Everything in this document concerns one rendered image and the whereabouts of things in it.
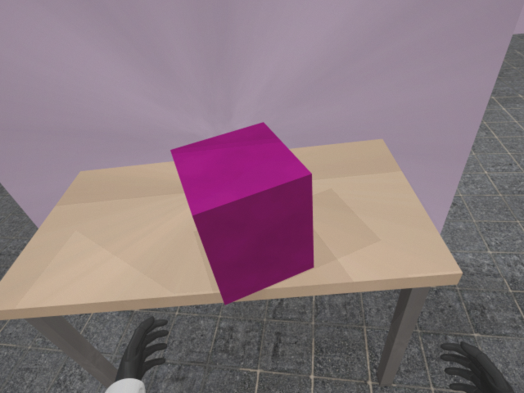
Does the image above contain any robot right hand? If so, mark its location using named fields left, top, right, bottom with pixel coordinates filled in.
left=440, top=341, right=514, bottom=393

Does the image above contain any table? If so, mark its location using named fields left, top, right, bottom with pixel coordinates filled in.
left=0, top=139, right=463, bottom=388

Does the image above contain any robot left hand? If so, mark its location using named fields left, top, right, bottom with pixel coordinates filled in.
left=115, top=316, right=169, bottom=382

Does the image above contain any carton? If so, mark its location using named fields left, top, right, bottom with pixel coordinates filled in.
left=170, top=122, right=314, bottom=305

